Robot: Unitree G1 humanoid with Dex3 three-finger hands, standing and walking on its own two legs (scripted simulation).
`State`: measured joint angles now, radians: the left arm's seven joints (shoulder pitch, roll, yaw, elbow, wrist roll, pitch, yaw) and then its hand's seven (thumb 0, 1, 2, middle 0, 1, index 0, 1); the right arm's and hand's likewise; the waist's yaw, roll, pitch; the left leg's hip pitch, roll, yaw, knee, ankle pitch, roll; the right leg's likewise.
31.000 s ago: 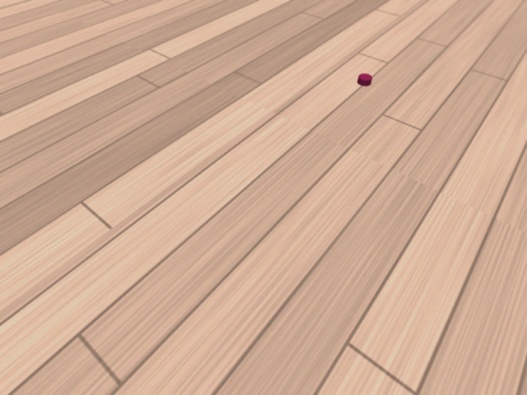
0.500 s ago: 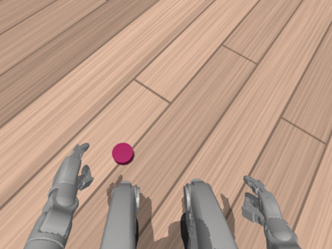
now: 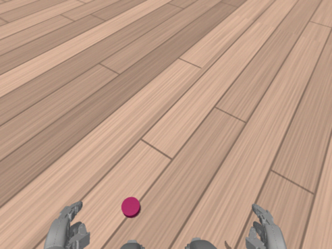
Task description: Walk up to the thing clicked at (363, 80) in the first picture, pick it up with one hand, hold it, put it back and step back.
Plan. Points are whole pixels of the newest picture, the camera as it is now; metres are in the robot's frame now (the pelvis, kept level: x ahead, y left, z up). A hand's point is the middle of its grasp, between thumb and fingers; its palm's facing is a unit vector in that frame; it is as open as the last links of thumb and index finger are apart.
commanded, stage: home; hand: left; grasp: from above
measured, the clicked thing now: (130, 207) +0.43 +0.15 -0.67
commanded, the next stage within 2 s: none
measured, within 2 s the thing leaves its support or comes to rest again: neither
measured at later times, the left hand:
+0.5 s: hand (78, 247) +0.17 +0.18 -0.03, palm faces +0.06 -0.98 -0.20, open 7.4 cm
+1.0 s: hand (78, 247) +0.16 +0.18 -0.02, palm faces +0.05 -0.98 -0.20, open 7.4 cm
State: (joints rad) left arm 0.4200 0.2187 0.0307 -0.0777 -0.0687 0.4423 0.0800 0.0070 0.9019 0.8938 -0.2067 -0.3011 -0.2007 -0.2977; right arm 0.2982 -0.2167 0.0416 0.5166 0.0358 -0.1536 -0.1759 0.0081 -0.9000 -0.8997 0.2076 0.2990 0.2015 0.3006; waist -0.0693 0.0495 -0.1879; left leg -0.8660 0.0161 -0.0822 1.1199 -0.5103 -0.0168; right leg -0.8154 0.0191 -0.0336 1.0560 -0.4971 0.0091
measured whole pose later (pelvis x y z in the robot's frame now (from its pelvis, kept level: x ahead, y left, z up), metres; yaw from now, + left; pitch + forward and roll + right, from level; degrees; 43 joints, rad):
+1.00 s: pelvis +0.00 +0.00 +0.02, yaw +1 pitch +9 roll -3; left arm 0.50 0.22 0.02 -0.13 -0.05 0.45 0.02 0.01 0.90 0.89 -0.20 -0.30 -0.20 -0.30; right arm 0.30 -0.23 0.03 0.53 0.00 -0.24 -0.19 0.01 -0.90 -0.90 0.21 0.30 0.20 0.30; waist -0.04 0.05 -0.15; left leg -0.70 0.01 -0.07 1.02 -0.48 -0.01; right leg -0.65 0.01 -0.03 0.95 -0.47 0.02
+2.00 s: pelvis +0.01 +0.00 +0.02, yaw +1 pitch +10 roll -3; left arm 0.51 0.22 0.02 -0.14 -0.05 0.45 0.02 0.01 0.90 0.89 -0.20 -0.30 -0.20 -0.30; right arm 0.29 -0.22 0.03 0.53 0.01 -0.22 -0.18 0.01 -0.90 -0.90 0.21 0.30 0.20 0.30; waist -0.04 0.05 -0.16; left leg -0.70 0.01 -0.08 1.02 -0.50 -0.01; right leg -0.65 0.01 -0.03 0.95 -0.49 0.01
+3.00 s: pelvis +0.00 +0.01 +0.08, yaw +1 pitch -5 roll +0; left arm 0.18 0.28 0.04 1.11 0.04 0.02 0.03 0.00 0.90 0.89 -0.21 -0.30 -0.20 -0.30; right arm 0.15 -0.28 -0.04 1.09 -0.03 0.00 -0.02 0.00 -0.90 -0.90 0.21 0.30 0.20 0.30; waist 0.02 0.01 0.08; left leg -0.11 -0.03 -0.05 0.40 -0.19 0.01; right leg -0.09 -0.05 -0.01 0.39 -0.21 0.04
